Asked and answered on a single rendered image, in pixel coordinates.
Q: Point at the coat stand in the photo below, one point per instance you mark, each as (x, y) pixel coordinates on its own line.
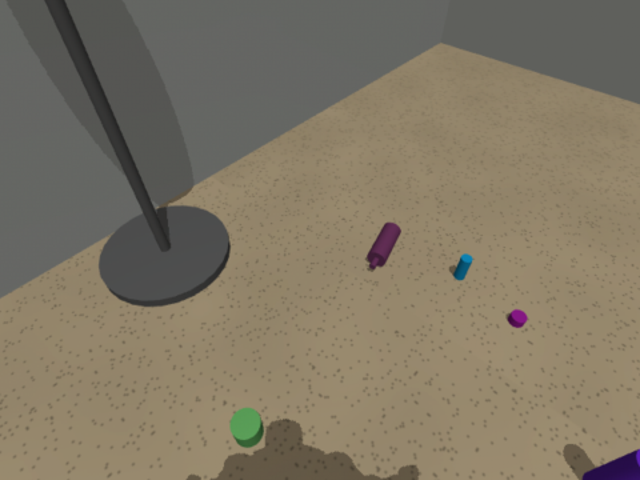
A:
(165, 255)

